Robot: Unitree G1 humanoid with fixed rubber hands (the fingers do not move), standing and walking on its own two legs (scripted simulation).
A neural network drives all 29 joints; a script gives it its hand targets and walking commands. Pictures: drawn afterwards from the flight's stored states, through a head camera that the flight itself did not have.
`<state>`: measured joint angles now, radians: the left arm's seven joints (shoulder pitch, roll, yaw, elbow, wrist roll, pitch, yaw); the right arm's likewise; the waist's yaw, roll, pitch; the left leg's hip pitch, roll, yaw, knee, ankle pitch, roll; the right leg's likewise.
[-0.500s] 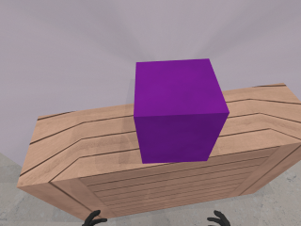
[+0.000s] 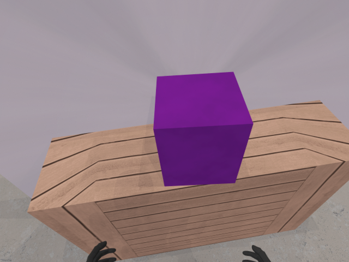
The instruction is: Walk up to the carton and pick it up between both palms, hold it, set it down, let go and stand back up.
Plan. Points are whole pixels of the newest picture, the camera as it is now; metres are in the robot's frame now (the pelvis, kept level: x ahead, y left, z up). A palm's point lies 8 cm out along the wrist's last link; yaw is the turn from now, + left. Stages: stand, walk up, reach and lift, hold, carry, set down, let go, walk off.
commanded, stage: reach and lift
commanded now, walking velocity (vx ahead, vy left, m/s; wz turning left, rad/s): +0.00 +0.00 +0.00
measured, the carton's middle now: (197, 131) +0.47 -0.04 +0.03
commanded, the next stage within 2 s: none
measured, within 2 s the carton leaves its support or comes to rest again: neither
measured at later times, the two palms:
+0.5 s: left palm (105, 256) +0.18 +0.19 -0.05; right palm out of the picture +0.16 -0.20 -0.05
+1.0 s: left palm (113, 228) +0.23 +0.17 -0.02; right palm (296, 233) +0.21 -0.23 -0.02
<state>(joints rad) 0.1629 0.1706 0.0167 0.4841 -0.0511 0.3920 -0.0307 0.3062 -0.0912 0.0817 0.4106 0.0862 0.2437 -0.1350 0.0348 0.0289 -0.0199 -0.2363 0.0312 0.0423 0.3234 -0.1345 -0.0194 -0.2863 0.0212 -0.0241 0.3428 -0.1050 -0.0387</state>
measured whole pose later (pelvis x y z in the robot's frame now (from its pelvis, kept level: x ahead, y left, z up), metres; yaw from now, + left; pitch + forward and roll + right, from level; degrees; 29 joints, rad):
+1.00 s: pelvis +0.06 +0.02 +0.00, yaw +1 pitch +3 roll +0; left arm 0.38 0.01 -0.13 0.13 0.02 -0.01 0.17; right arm 0.41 -0.30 -0.02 0.33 0.26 -0.27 0.12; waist 0.01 -0.01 -0.05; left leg -0.12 0.01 0.04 0.26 -0.19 -0.01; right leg -0.19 0.00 -0.02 0.32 -0.18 -0.02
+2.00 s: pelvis +0.05 +0.01 +0.01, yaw -1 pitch -2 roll +0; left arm -0.02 0.03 -0.01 -0.14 -0.07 0.52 0.24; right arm -0.07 -0.41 0.00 0.25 0.39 0.11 0.09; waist -0.03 -0.03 0.03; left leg -0.01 0.02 0.06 0.19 -0.15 -0.02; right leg -0.09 0.02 0.00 0.26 -0.14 -0.03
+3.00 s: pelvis +0.04 +0.00 +0.01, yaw +2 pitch +5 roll +0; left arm -0.83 0.15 0.14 0.30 -0.20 0.87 0.25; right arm -0.90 -0.48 -0.01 0.77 0.34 0.45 0.06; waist -0.02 0.01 -0.06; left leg -0.19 0.02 -0.01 0.24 -0.13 -0.02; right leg -0.22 0.02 -0.06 0.24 -0.11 -0.03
